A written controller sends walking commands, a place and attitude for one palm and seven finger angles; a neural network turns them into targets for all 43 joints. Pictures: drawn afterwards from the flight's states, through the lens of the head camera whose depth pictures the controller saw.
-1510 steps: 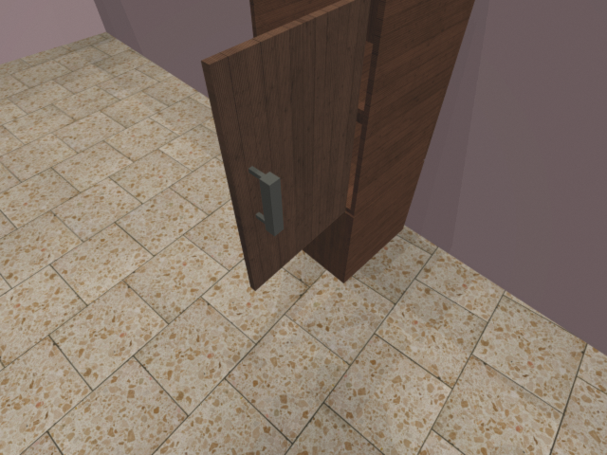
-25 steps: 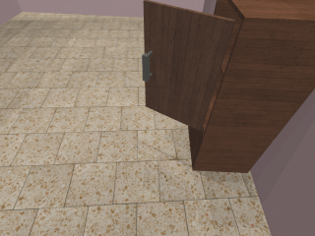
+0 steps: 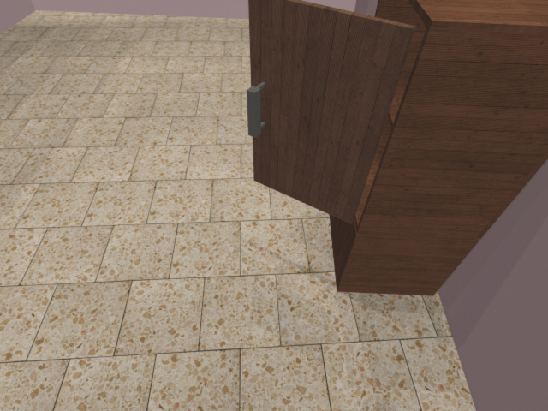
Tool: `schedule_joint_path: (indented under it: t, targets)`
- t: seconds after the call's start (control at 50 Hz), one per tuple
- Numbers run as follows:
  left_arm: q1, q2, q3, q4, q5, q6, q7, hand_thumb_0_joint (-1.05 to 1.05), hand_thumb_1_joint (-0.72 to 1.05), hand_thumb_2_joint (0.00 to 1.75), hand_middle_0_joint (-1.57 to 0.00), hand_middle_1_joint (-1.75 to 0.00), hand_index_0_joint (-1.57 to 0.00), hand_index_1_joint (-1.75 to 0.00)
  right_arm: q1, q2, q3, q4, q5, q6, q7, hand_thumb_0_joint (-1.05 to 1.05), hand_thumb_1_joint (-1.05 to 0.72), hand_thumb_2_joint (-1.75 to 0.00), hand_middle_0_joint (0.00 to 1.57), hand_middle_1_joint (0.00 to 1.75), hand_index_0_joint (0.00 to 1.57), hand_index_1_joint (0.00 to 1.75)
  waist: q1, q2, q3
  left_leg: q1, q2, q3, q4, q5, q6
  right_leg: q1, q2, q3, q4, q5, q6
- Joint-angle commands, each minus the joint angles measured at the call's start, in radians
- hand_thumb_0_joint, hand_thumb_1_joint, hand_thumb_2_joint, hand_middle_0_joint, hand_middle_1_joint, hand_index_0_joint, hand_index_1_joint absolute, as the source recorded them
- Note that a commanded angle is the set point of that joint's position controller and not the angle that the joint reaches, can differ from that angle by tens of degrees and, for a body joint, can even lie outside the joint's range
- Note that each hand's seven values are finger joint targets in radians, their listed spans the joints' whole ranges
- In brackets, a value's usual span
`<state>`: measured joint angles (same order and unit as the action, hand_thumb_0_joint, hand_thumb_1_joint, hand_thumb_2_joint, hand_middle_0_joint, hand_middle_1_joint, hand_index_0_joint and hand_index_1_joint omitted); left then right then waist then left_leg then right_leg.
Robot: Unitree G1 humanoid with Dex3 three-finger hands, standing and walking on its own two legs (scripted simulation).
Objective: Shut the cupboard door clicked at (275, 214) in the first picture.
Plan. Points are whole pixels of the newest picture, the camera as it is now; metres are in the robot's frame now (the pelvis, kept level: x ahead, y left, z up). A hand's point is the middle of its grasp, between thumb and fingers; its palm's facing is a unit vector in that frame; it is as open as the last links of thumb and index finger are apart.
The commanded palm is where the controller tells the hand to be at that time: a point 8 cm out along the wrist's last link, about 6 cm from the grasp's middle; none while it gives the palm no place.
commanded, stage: look to check the result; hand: left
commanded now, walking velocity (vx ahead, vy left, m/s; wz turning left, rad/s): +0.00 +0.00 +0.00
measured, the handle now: (258, 109) +0.86 +0.09 -0.04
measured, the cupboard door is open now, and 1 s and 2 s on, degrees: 61 61 61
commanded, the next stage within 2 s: walk to a spot facing it in 0.02 s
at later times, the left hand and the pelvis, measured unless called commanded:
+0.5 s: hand out of the picture +0.03 +0.21 -0.19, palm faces +0.19 -0.95 -0.23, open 7.4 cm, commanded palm none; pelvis +0.00 +0.00 -0.02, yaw +11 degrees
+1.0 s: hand out of the picture +0.01 +0.21 -0.16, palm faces +0.44 -0.84 -0.32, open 7.4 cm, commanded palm none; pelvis +0.01 -0.04 -0.02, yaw +28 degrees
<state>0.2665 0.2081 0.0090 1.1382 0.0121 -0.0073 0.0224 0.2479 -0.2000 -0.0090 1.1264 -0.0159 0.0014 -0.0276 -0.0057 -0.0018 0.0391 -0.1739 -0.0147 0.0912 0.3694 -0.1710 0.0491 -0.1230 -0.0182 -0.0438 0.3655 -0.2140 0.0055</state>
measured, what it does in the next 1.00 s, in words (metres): steps on the spot, turning left: right foot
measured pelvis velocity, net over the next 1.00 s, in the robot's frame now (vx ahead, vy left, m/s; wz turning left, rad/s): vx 0.01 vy -0.04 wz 0.49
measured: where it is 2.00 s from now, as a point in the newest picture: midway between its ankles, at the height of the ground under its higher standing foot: outside the picture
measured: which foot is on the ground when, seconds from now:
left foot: down 0.00-0.96, up 0.98-1.00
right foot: down 0.00-0.54, up 0.56-0.94, down 0.96-1.00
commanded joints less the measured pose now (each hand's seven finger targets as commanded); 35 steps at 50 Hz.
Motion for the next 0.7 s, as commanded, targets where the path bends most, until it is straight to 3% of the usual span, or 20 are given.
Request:
schedule_joint_path:
  t: [0.0,0.12,0.18,0.24,0.28,0.3,0.34,0.36,0.38,0.4,0.42,0.46,0.48,0.5,0.52,0.54,0.56,0.58,0.62,0.68]
  targets:
    - [0.023,0.143,0.025,-0.028,0.004,-0.011,0.004,0.0,0.9,0.9,-0.2,-0.3,-0.2,-0.3,0.016,-0.153,-0.022,-0.035,0.005,-0.017,-0.004,0.0,-0.9,-0.9,0.2,0.3,0.2,0.3,-0.001,-0.002,0.021,0.016,0.131,-0.144,-0.094,0.025,-0.01,-0.055,-0.094,0.091,-0.082,0.027,-0.043]
    - [-0.006,0.168,0.026,-0.034,0.004,-0.015,0.002,0.0,0.9,0.9,-0.2,-0.3,-0.2,-0.3,-0.02,-0.182,-0.022,-0.039,0.004,-0.022,-0.003,0.0,-0.9,-0.9,0.2,0.3,0.2,0.3,-0.001,0.007,-0.014,0.048,0.136,-0.148,-0.09,0.093,-0.01,-0.03,-0.099,0.092,-0.084,0.075,-0.042]
    - [0.02,0.109,0.024,-0.038,0.002,0.004,0.011,0.0,0.9,0.9,-0.2,-0.3,-0.2,-0.3,0.007,-0.111,-0.009,-0.044,0.004,-0.009,0.002,0.0,-0.9,-0.9,0.2,0.3,0.2,0.3,0.002,0.018,-0.013,0.007,0.129,-0.155,-0.043,0.179,-0.019,-0.018,-0.109,0.051,-0.024,0.106,-0.025]
    - [0.022,0.132,0.043,-0.065,0.003,0.017,0.014,0.0,0.9,0.9,-0.2,-0.3,-0.2,-0.3,-0.004,-0.13,-0.02,-0.07,0.001,0.006,0.005,0.0,-0.9,-0.9,0.2,0.3,0.2,0.3,0.009,0.035,-0.006,-0.06,0.132,-0.187,-0.006,0.188,-0.015,-0.022,-0.118,0.02,0.039,0.082,-0.023]
    - [0.027,0.148,0.057,-0.09,0.007,0.019,0.015,0.0,0.9,0.9,-0.2,-0.3,-0.2,-0.3,-0.015,-0.137,-0.03,-0.096,0.001,0.011,0.007,0.0,-0.9,-0.9,0.2,0.3,0.2,0.3,0.016,0.012,-0.01,-0.107,0.12,-0.199,0.037,0.2,-0.013,-0.008,-0.136,0.017,0.058,0.108,-0.035]
    - [0.024,0.155,0.063,-0.102,0.007,0.02,0.015,0.0,0.9,0.9,-0.2,-0.3,-0.2,-0.3,-0.022,-0.138,-0.035,-0.109,0.0,0.015,0.009,0.0,-0.9,-0.9,0.2,0.3,0.2,0.3,0.016,-0.001,-0.013,-0.133,0.105,-0.196,0.069,0.175,-0.018,-0.005,-0.16,0.025,0.06,0.106,-0.048]
    - [0.018,0.18,0.078,-0.135,0.009,0.023,0.016,0.0,0.9,0.9,-0.2,-0.3,-0.2,-0.3,-0.018,-0.123,-0.043,-0.138,0.0,0.022,0.015,0.0,-0.9,-0.9,0.2,0.3,0.2,0.3,0.018,-0.084,-0.031,-0.198,0.058,-0.148,0.18,0.12,-0.036,0.024,-0.238,0.059,0.041,0.108,-0.096]
    - [0.015,0.187,0.085,-0.152,0.01,0.022,0.018,0.0,0.9,0.9,-0.2,-0.3,-0.2,-0.3,-0.02,-0.115,-0.049,-0.15,-0.003,0.027,0.017,0.0,-0.9,-0.9,0.2,0.3,0.2,0.3,0.02,-0.135,-0.04,-0.211,0.038,-0.104,0.282,0.05,-0.048,0.018,-0.299,0.085,0.019,0.112,-0.133]
    - [0.007,0.191,0.088,-0.169,0.012,0.021,0.02,0.0,0.9,0.9,-0.2,-0.3,-0.2,-0.3,-0.032,-0.11,-0.053,-0.172,-0.005,0.033,0.019,0.0,-0.9,-0.9,0.2,0.3,0.2,0.3,0.023,-0.184,-0.03,-0.243,0.028,-0.074,0.406,-0.127,-0.059,0.008,-0.35,0.093,0.001,0.181,-0.175]
    - [-0.009,0.191,0.092,-0.184,0.016,0.019,0.022,0.0,0.9,0.9,-0.2,-0.3,-0.2,-0.3,-0.044,-0.102,-0.06,-0.186,-0.007,0.037,0.022,0.0,-0.9,-0.9,0.2,0.3,0.2,0.3,0.019,-0.176,-0.014,-0.269,0.046,-0.062,0.501,-0.279,-0.066,-0.014,-0.399,0.095,0.0,0.247,-0.206]
    - [-0.034,0.196,0.094,-0.2,0.023,0.018,0.024,0.0,0.9,0.9,-0.2,-0.3,-0.2,-0.3,-0.051,-0.096,-0.063,-0.202,-0.004,0.038,0.027,0.0,-0.9,-0.9,0.2,0.3,0.2,0.3,0.01,-0.167,0.013,-0.274,0.076,-0.067,0.523,-0.342,-0.068,-0.043,-0.426,0.066,0.016,0.289,-0.21]
    - [-0.071,0.209,0.1,-0.221,0.023,0.018,0.019,0.0,0.9,0.9,-0.2,-0.3,-0.2,-0.3,-0.018,-0.084,-0.062,-0.212,0.0,0.038,0.036,0.0,-0.9,-0.9,0.2,0.3,0.2,0.3,-0.022,-0.118,0.011,-0.19,0.094,-0.055,0.347,-0.251,-0.071,-0.072,-0.386,-0.026,0.135,0.337,-0.146]
    - [-0.075,0.197,0.099,-0.232,0.016,0.022,0.015,0.0,0.9,0.9,-0.2,-0.3,-0.2,-0.3,0.036,-0.105,-0.064,-0.206,-0.002,0.032,0.04,0.0,-0.9,-0.9,0.2,0.3,0.2,0.3,-0.043,-0.028,-0.022,-0.073,0.089,-0.064,0.209,-0.009,-0.058,-0.129,-0.318,-0.096,0.26,0.274,-0.076]
    - [-0.034,0.153,0.095,-0.25,0.005,0.033,0.009,0.0,0.9,0.9,-0.2,-0.3,-0.2,-0.3,0.083,-0.178,-0.076,-0.208,-0.013,0.024,0.036,0.0,-0.9,-0.9,0.2,0.3,0.2,0.3,-0.049,0.246,-0.041,0.01,0.226,-0.341,0.061,0.338,0.02,-0.28,-0.174,-0.16,0.467,-0.01,0.023]
    - [-0.078,0.12,0.079,-0.293,0.004,0.039,0.013,0.0,0.9,0.9,-0.2,-0.3,-0.2,-0.3,0.135,-0.254,-0.096,-0.2,-0.021,0.026,0.024,0.0,-0.9,-0.9,0.2,0.3,0.2,0.3,-0.08,0.358,-0.041,0.017,0.39,-0.587,-0.058,0.417,0.144,-0.384,-0.061,-0.084,0.66,-0.471,0.05]
    - [-0.117,0.131,0.083,-0.302,0.013,0.054,0.019,0.0,0.9,0.9,-0.2,-0.3,-0.2,-0.3,0.157,-0.263,-0.099,-0.189,-0.022,0.029,0.015,0.0,-0.9,-0.9,0.2,0.3,0.2,0.3,-0.089,0.23,-0.068,-0.016,0.381,-0.617,-0.101,0.137,0.138,-0.399,-0.059,0.032,0.773,-0.414,0.029]
    - [-0.129,0.122,0.088,-0.301,0.015,0.052,0.015,0.0,0.9,0.9,-0.2,-0.3,-0.2,-0.3,0.111,-0.257,-0.097,-0.206,-0.022,0.027,0.008,0.0,-0.9,-0.9,0.2,0.3,0.2,0.3,-0.062,0.171,-0.048,-0.044,0.35,-0.608,-0.108,-0.002,0.115,-0.447,-0.065,0.067,0.806,-0.33,0.029]
    - [-0.141,0.131,0.088,-0.298,0.016,0.046,0.008,0.0,0.9,0.9,-0.2,-0.3,-0.2,-0.3,0.067,-0.231,-0.089,-0.224,-0.02,0.021,0.005,0.0,-0.9,-0.9,0.2,0.3,0.2,0.3,-0.049,0.111,-0.028,-0.077,0.323,-0.57,-0.109,-0.051,0.111,-0.454,-0.078,0.086,0.808,-0.248,0.034]
    - [-0.105,0.119,0.089,-0.29,0.016,0.036,-0.001,0.0,0.9,0.9,-0.2,-0.3,-0.2,-0.3,0.031,-0.209,-0.08,-0.236,-0.018,0.01,-0.001,0.0,-0.9,-0.9,0.2,0.3,0.2,0.3,-0.023,0.074,-0.058,-0.025,0.263,-0.484,-0.08,0.063,0.102,-0.458,-0.067,0.083,0.775,-0.171,0.05]
    - [-0.094,0.112,0.085,-0.296,0.014,0.034,-0.003,0.0,0.9,0.9,-0.2,-0.3,-0.2,-0.3,0.034,-0.214,-0.083,-0.237,-0.014,0.01,-0.002,0.0,-0.9,-0.9,0.2,0.3,0.2,0.3,-0.025,0.092,-0.105,0.027,0.23,-0.448,-0.052,0.143,0.115,-0.425,-0.041,0.07,0.675,-0.178,0.059]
